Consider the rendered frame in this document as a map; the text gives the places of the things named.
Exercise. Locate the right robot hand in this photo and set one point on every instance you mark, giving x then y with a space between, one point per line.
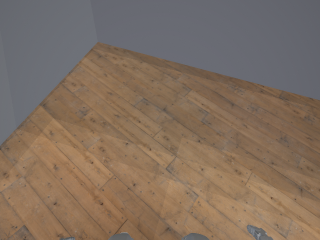
258 233

